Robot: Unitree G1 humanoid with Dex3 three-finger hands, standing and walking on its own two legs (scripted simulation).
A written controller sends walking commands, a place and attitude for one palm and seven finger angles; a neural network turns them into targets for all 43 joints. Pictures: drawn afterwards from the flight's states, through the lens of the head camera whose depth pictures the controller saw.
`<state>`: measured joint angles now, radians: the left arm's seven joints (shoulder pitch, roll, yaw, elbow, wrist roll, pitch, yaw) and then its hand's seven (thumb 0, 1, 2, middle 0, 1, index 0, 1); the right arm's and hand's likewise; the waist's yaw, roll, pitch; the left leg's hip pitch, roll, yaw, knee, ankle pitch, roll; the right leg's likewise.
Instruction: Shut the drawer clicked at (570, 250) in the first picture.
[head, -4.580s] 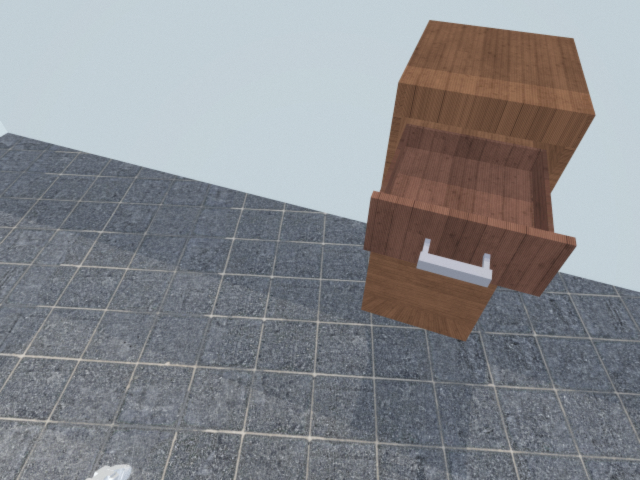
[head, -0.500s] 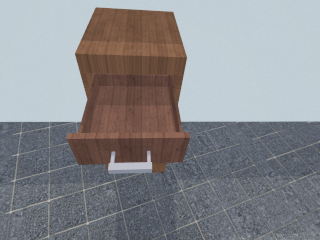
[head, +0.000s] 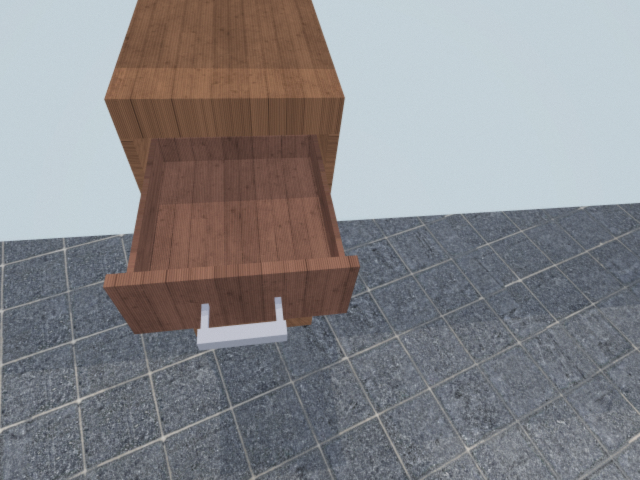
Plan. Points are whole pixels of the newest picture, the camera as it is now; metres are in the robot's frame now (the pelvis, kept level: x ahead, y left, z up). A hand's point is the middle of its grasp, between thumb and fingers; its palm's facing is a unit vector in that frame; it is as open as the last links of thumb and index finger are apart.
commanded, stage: come to a stop and stand still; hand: left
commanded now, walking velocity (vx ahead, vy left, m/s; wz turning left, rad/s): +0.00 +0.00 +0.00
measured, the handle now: (242, 321) +0.33 +0.11 -0.05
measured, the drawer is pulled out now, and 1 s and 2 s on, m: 0.30 0.30 0.30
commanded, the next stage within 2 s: look again from close up in 0.48 s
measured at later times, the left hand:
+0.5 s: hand out of the picture +0.01 +0.12 -0.17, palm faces +0.11 -0.96 -0.25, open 7.2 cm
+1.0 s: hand out of the picture -0.03 +0.21 -0.18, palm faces +0.04 -0.98 -0.22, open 7.4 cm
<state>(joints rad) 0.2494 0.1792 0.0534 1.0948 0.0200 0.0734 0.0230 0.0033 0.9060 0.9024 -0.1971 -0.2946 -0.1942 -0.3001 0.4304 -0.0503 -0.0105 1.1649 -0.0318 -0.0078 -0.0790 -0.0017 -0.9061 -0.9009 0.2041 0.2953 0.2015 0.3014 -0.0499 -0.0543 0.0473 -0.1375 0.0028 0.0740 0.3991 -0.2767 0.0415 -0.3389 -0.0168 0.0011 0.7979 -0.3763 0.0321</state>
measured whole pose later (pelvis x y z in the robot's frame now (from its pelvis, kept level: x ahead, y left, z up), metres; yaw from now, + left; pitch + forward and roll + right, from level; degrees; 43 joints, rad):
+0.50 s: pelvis +0.00 -0.06 +0.00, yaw +3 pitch -1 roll +0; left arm 0.24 0.13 0.03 1.11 0.02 -0.01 0.05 -0.01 0.94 0.90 -0.20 -0.30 -0.20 -0.30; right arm 0.26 -0.18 -0.03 1.11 -0.01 0.03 -0.05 0.00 -0.92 -0.90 0.20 0.29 0.20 0.30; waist 0.01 0.06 0.03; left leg -0.15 0.07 0.03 0.47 -0.30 -0.04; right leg -0.15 0.04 -0.09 0.43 -0.27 -0.06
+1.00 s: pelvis -0.03 +0.03 -0.01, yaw +1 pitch -1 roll +0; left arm 0.31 0.17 -0.01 1.06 0.02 0.02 0.03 0.00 0.90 0.90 -0.20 -0.29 -0.20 -0.30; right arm 0.29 -0.18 0.01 1.01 -0.02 0.00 -0.03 0.00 -0.95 -0.90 0.20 0.29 0.20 0.30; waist 0.01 0.01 0.02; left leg -0.19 -0.06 0.09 0.50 -0.29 0.09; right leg -0.24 -0.07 0.01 0.52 -0.28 0.00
